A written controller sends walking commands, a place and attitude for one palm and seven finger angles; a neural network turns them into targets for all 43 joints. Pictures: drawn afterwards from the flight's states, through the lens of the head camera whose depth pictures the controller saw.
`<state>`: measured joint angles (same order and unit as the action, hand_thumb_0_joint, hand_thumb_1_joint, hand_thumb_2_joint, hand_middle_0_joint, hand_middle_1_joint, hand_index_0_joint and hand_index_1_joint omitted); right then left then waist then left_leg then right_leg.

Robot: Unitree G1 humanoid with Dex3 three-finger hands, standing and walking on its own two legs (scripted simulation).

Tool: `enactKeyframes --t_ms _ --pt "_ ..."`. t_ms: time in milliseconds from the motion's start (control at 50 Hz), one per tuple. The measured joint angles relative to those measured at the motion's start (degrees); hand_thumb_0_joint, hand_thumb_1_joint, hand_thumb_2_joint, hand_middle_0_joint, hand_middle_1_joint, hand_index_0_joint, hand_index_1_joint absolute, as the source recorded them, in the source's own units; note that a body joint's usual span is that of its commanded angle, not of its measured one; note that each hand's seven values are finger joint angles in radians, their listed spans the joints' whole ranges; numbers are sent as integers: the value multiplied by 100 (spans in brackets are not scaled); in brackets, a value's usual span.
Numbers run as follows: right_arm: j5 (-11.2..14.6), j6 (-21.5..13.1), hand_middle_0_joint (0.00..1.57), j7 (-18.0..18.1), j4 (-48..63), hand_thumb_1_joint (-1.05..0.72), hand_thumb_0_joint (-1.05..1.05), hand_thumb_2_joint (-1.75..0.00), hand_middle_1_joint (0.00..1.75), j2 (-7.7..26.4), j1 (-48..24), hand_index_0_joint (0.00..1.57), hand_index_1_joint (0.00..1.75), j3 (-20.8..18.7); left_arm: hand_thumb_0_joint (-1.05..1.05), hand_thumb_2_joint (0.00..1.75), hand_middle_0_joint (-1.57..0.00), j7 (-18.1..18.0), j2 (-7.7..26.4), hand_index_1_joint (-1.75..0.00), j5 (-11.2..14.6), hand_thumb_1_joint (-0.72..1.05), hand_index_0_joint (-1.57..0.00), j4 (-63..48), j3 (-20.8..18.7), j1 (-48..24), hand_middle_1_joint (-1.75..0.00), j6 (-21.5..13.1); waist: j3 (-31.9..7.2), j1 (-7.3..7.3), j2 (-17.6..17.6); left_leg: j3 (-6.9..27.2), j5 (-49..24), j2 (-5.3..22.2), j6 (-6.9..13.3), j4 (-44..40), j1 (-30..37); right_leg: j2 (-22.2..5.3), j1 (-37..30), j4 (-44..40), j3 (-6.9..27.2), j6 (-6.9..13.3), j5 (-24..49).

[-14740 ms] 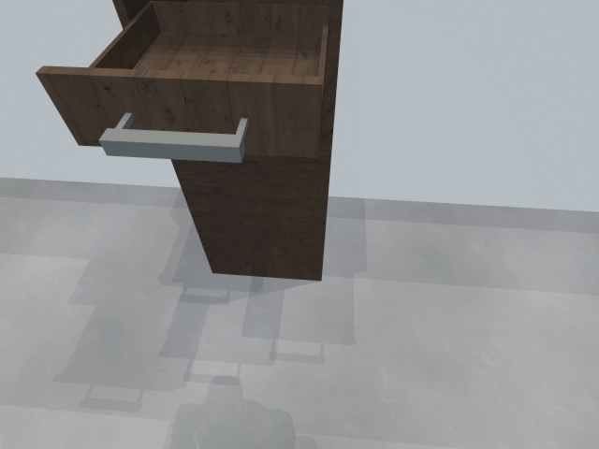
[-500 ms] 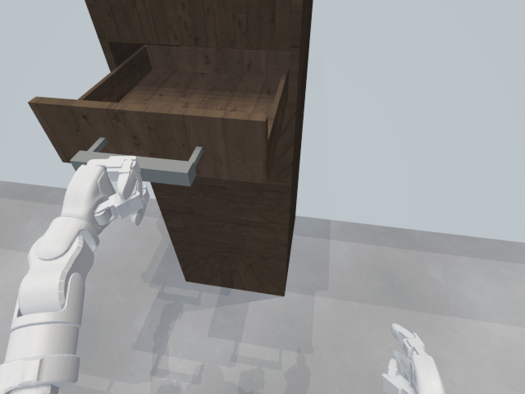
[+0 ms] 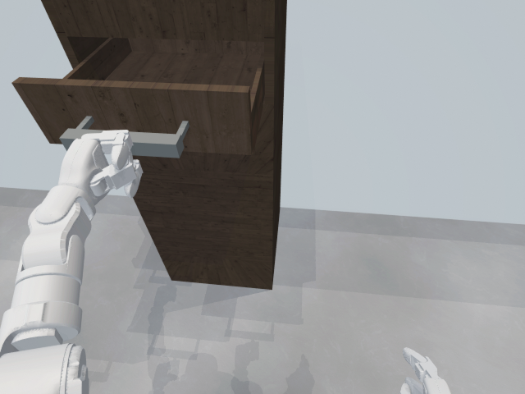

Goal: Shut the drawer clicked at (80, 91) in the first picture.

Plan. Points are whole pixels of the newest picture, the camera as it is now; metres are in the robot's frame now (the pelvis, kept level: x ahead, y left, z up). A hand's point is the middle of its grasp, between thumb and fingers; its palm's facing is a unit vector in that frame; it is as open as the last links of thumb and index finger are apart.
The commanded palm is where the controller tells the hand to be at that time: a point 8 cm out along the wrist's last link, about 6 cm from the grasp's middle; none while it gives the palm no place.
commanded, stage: push the drawer shut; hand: left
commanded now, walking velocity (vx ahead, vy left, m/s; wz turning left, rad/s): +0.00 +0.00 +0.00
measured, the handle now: (129, 133) +0.46 +0.25 +0.17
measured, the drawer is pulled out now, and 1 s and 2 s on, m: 0.18 0.08 0.00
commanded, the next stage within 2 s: pull the fist back off the drawer in 1.94 s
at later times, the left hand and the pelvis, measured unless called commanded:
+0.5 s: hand (141, 149) +0.42 +0.22 +0.17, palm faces -0.01 -1.00 -0.03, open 3.2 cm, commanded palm +0.41 +0.27 +0.17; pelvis +0.01 +0.00 +0.00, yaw +0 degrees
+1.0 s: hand (153, 125) +0.48 +0.22 +0.17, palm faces -0.03 -1.00 +0.00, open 3.2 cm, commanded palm +0.47 +0.27 +0.17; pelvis +0.00 +0.01 -0.01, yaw -1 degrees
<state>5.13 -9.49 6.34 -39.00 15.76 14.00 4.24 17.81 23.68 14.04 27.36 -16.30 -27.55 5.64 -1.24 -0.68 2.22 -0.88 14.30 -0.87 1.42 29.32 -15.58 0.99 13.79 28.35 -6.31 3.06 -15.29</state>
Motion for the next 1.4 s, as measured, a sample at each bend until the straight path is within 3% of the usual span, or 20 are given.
enactKeyframes --t_ms 220,500,1000,1240,1400 --pt "-5 109 20 -60 86 -91 1 -90 30 25 68 20 30 -48 -1 96 -140 152 160 -160 -19 88 -140 504 -153 -318 -160 -89 -91 58 -10 -10 99 45 -26 80 -145 46 138 42 17 24 -71" --pt "-26 222 20 -94 59 -91 1 -90 30 37 146 20 30 -63 0 97 -140 153 266 -160 -123 88 -140 1375 -66 -1017 -160 -325 -129 131 -34 40 152 42 -21 221 -369 41 322 135 -32 23 -117" --pt "-166 300 21 -184 -203 -91 1 -90 30 118 834 20 30 -144 2 96 -140 184 844 -160 -483 87 -140 3597 -315 -2602 -160 -1178 -168 609 -105 -84 189 70 73 472 -1026 53 971 276 88 -62 -38" --pt "-248 358 21 -245 -215 -91 1 -90 30 125 1048 20 30 -184 1 95 -140 147 1087 -160 -673 84 -140 4124 -428 -3097 -160 -1334 -208 795 -106 -142 256 72 139 573 -1295 52 1218 291 149 -132 -31" --pt "-331 393 21 -315 -237 -91 0 -90 30 97 1136 20 30 -220 3 96 -140 -21 1057 -160 -750 86 -140 4238 -387 -3340 -160 -1367 -271 842 -80 -142 321 51 171 632 -1437 32 1338 311 152 -170 -73"
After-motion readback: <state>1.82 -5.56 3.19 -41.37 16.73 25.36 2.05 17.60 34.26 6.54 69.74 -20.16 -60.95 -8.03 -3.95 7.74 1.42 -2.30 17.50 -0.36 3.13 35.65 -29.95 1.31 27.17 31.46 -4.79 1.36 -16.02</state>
